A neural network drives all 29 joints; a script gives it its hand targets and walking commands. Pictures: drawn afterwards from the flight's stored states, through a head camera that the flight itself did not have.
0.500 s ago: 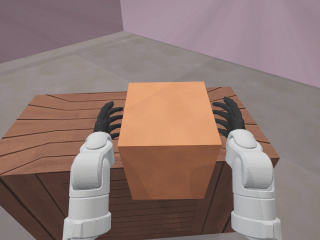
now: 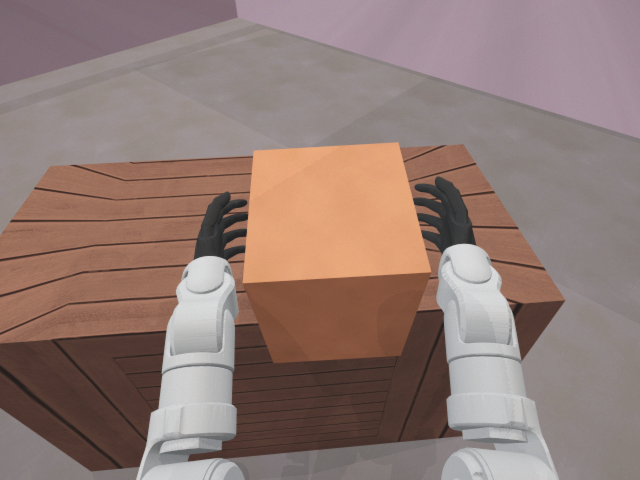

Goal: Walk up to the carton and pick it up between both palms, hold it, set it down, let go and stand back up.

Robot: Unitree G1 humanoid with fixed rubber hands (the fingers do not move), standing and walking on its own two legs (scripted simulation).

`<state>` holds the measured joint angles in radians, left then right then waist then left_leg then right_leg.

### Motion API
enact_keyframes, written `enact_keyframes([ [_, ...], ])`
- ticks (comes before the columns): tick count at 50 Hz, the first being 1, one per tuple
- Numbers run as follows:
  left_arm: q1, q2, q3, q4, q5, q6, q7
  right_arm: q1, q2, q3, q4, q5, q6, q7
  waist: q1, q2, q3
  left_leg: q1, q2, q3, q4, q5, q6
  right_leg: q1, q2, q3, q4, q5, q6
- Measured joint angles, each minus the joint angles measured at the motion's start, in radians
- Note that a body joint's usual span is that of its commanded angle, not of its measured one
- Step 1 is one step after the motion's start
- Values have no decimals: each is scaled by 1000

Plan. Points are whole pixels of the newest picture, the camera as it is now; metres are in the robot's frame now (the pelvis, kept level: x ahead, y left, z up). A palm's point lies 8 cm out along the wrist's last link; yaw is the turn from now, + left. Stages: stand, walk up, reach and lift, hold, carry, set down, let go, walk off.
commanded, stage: set down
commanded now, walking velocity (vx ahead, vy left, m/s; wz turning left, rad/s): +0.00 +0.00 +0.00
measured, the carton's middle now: (331, 259) +0.43 +0.01 +0.05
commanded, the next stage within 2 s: none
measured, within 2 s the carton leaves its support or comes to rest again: neither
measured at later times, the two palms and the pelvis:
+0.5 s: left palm (209, 226) +0.39 +0.16 +0.16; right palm (450, 221) +0.39 -0.13 +0.16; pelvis +0.03 +0.01 +0.00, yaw +1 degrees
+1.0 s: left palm (213, 209) +0.42 +0.16 +0.15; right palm (440, 194) +0.44 -0.13 +0.17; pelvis +0.04 +0.00 +0.00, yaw +1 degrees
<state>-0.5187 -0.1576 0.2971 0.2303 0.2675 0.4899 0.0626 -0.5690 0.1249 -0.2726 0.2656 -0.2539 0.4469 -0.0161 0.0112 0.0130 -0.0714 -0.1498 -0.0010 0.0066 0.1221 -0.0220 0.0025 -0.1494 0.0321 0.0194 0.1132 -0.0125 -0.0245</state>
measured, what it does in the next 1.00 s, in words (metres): stands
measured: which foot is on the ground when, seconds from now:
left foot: down 0.00-1.00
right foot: down 0.00-1.00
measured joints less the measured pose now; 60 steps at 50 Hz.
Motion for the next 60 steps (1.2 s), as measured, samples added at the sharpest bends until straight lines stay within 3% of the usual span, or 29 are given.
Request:
enact_keyframes([
  [9, 110, 22, -59, -135, -75, -11, -8, 138, 28, 81, -165, 51, -12, -46, 10, 1, -64, 50, 0, -12, -133, 41, -3, 47, 0, -6, -119, 30, -2],
  [15, 73, 36, -59, -130, -70, 15, -22, 121, 35, 74, -193, 31, 26, -52, 5, 6, -92, 116, -3, -16, -184, 52, 0, 111, -4, -9, -163, 35, 1],
  [24, -38, 32, -12, 33, -7, 49, -27, 7, 18, -5, -36, -19, 67, -21, -11, 7, -34, 168, -13, -15, -185, 50, 9, 166, -13, -10, -167, 35, 8],
  [35, -107, 19, 34, 136, 5, -20, 2, -71, -10, -56, 94, -31, -13, -3, -14, 8, -64, 84, -17, -15, -187, 68, 13, 89, -18, -13, -183, 59, 12],
  [47, -215, 28, 155, 309, 103, -88, -46, -221, -5, -188, 295, -125, -69, 38, -4, 6, -94, 99, -10, -18, -210, 70, 6, 102, -11, -19, -201, 58, 3],
  [60, -236, 30, 201, 354, 114, -147, -64, -230, 2, -210, 337, -133, -132, 23, 4, 6, -103, 58, -4, -18, -211, 60, 0, 61, -5, -22, -202, 47, -3],
])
